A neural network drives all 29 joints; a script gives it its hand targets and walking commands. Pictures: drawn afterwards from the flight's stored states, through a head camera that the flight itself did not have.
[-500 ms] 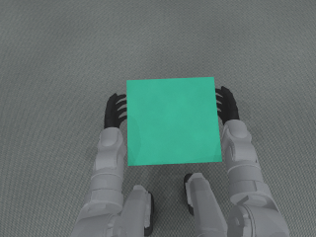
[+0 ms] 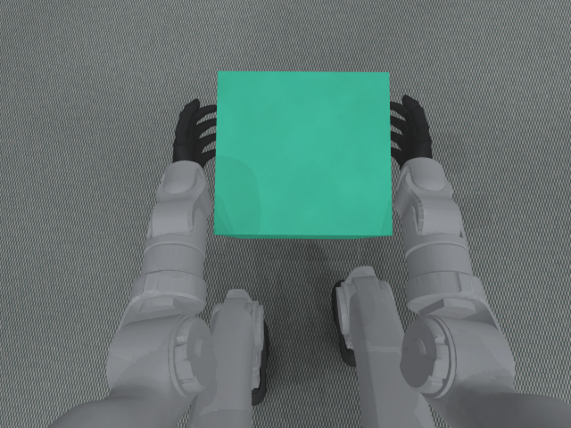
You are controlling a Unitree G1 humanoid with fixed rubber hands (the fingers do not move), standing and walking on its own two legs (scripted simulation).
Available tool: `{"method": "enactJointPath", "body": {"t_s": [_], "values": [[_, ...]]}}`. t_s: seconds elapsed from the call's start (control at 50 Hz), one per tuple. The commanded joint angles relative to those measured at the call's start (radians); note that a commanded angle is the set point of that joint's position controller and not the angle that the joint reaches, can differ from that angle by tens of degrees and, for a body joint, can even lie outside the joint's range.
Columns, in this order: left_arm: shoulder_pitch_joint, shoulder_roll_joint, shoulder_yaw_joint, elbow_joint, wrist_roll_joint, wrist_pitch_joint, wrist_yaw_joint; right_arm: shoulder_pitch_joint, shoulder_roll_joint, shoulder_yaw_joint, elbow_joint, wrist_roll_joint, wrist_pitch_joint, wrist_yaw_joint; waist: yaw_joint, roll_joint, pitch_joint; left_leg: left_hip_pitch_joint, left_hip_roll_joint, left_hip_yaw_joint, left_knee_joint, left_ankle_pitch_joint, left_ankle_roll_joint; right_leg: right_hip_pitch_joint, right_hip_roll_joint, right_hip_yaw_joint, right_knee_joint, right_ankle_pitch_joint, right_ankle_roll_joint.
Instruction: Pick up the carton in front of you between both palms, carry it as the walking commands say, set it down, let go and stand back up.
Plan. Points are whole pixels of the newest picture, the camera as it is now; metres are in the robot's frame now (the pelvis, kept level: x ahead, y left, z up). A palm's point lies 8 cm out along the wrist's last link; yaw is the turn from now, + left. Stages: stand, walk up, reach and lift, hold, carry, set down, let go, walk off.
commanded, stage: set down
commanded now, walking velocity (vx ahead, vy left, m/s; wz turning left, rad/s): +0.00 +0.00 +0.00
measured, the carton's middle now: (299, 173) +0.46 -0.04 -0.16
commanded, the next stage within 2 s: none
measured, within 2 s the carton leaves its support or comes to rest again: rests again in 1.80 s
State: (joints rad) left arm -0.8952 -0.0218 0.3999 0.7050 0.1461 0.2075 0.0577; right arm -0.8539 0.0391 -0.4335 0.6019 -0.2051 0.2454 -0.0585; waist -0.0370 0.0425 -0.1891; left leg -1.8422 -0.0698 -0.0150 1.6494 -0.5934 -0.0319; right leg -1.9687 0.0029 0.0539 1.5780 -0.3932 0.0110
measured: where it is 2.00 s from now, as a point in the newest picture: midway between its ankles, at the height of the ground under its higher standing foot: (302, 356)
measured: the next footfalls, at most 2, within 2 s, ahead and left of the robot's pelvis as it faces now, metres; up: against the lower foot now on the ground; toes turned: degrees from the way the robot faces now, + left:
none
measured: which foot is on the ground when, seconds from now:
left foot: down 0.00-1.00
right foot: down 0.00-1.00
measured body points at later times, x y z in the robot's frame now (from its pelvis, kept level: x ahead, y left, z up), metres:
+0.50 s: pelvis -0.02 +0.01 -0.11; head +0.32 -0.01 +0.19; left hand +0.52 +0.10 -0.25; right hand +0.47 -0.20 -0.25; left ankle +0.06 +0.13 -0.50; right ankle +0.12 -0.12 -0.50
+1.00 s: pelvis -0.02 +0.02 -0.15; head +0.33 +0.01 +0.13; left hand +0.53 +0.09 -0.32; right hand +0.49 -0.21 -0.30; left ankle +0.06 +0.13 -0.50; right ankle +0.12 -0.12 -0.50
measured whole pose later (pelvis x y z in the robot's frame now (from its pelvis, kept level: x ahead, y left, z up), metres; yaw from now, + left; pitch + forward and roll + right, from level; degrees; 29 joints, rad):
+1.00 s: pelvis -0.02 +0.02 -0.15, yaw -1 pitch +46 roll +0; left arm -1.31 0.19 0.19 0.99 0.06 0.19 0.14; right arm -1.29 -0.18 -0.44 0.96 -0.06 0.19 -0.04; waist -0.12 0.00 0.10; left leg -2.30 -0.11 -0.01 2.17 -0.66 -0.02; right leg -2.41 0.00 0.06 2.04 -0.42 0.06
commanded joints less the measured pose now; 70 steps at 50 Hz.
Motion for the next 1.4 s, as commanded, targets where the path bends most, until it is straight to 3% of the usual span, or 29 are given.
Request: {"method": "enactJointPath", "body": {"t_s": [0.0, 0.18, 0.5, 0.62, 0.7, 0.84, 0.98, 1.22, 1.38], "values": [[-0.606, -0.859, -0.497, -0.004, -0.097, -0.021, -0.224, -0.562, 0.903, 0.546, 0.026, 0.101, -0.013, 0.168, -0.03, -0.083, -0.952, 0.064, -0.14, 0.063, -0.138, 0.174, 0.01, 0.9, 0.135, -0.049, -0.046, 0.268, 0.037], [-0.707, -0.81, -0.484, 0.035, -0.105, -0.018, -0.217, -0.678, 0.841, 0.518, 0.029, 0.125, -0.018, 0.161, -0.044, -0.047, -0.958, -0.028, -0.135, 0.07, -0.021, 0.155, 0.013, 0.755, 0.13, -0.073, 0.083, 0.255, 0.04], [-0.905, -0.744, -0.533, 0.097, -0.158, -0.022, -0.175, -0.883, 0.679, 0.449, 0.075, 0.182, -0.036, 0.212, -0.102, 0.032, -0.933, 0.001, -0.112, 0.05, 0.158, 0.201, 0.007, 0.466, 0.088, -0.136, 0.31, 0.274, 0.031], [-0.972, -0.677, -0.542, 0.085, -0.162, -0.052, -0.161, -0.828, 0.737, 0.382, 0.204, 0.212, -0.037, 0.241, -0.063, 0.075, -0.867, -0.017, -0.095, 0.055, 0.205, 0.238, 0.011, 0.385, 0.084, -0.124, 0.377, 0.306, 0.03], [-0.973, -0.686, -0.562, 0.058, -0.165, -0.062, -0.152, -0.823, 0.771, 0.387, 0.229, 0.241, -0.036, 0.26, -0.042, 0.09, -0.892, 0.024, -0.09, 0.055, 0.23, 0.312, 0.011, 0.356, 0.086, -0.128, 0.407, 0.35, 0.034], [-0.979, -0.692, -0.564, 0.067, -0.173, -0.076, -0.155, -0.822, 0.756, 0.359, 0.264, 0.243, -0.048, 0.263, -0.061, 0.098, -0.822, -0.011, -0.086, 0.045, 0.259, 0.327, 0.013, 0.294, 0.087, -0.128, 0.429, 0.349, 0.031], [-0.986, -0.641, -0.516, 0.135, -0.159, -0.087, -0.163, -0.829, 0.683, 0.288, 0.326, 0.21, -0.07, 0.253, -0.08, 0.109, -0.691, -0.098, -0.083, 0.036, 0.259, 0.236, 0.018, 0.244, 0.083, -0.122, 0.435, 0.268, 0.02], [-1.009, -0.552, -0.484, 0.148, -0.139, -0.106, -0.169, -0.83, 0.608, 0.224, 0.412, 0.195, -0.1, 0.249, -0.075, 0.117, -0.574, -0.165, -0.076, 0.032, 0.276, 0.203, 0.022, 0.208, 0.078, -0.1, 0.449, 0.244, 0.007], [-0.926, -0.478, -0.422, 0.225, -0.082, -0.101, -0.171, -0.824, 0.539, 0.198, 0.461, 0.183, -0.111, 0.244, -0.048, 0.073, -0.454, -0.209, -0.072, 0.025, 0.286, 0.168, 0.031, 0.175, 0.077, -0.084, 0.452, 0.208, 0.005]]}}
